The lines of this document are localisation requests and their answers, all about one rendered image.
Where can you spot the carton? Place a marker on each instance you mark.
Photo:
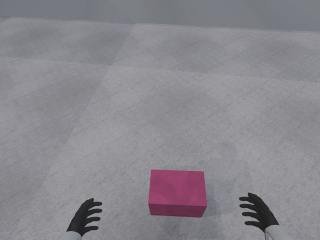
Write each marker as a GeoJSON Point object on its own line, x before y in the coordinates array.
{"type": "Point", "coordinates": [177, 193]}

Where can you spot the right robot hand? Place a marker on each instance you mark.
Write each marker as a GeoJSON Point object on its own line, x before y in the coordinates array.
{"type": "Point", "coordinates": [263, 214]}

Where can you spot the right robot forearm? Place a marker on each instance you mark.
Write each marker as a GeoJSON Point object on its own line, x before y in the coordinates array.
{"type": "Point", "coordinates": [277, 232]}

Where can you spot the left robot hand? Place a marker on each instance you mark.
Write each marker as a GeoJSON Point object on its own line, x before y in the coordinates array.
{"type": "Point", "coordinates": [80, 219]}

